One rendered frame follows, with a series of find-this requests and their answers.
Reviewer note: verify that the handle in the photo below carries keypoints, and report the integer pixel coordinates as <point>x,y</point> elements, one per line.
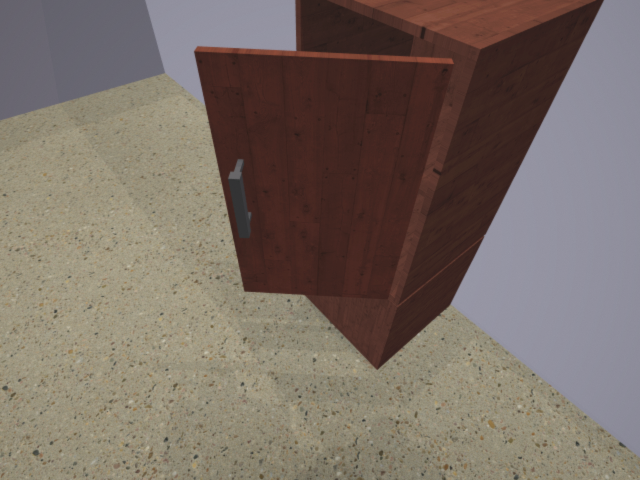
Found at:
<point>243,217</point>

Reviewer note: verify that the cupboard door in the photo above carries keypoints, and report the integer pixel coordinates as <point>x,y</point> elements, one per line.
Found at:
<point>334,147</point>

